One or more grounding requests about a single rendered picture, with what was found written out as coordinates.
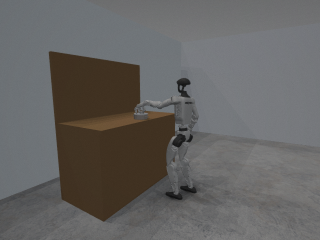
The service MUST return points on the lid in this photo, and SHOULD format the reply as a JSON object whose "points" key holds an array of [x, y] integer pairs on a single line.
{"points": [[141, 114]]}

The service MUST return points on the robot left foot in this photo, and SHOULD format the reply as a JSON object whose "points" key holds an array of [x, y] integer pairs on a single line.
{"points": [[172, 195]]}

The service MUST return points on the robot right upper arm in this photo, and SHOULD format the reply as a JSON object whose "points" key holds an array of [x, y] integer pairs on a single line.
{"points": [[194, 110]]}

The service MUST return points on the pot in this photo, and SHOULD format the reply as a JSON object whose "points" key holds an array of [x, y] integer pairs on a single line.
{"points": [[140, 117]]}

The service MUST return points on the robot right forearm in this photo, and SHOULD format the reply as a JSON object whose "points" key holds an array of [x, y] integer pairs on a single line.
{"points": [[191, 125]]}

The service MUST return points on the right robot thigh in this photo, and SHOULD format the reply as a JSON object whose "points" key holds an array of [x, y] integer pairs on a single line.
{"points": [[182, 150]]}

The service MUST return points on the table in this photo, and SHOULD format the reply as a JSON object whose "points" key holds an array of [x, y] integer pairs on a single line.
{"points": [[106, 158]]}

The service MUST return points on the robot left forearm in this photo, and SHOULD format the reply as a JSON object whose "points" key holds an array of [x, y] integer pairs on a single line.
{"points": [[151, 103]]}

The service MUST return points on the left robot hand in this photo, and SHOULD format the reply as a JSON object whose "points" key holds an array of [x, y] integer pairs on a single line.
{"points": [[138, 106]]}

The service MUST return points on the robot left upper arm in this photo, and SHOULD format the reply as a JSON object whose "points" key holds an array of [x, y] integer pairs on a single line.
{"points": [[174, 100]]}

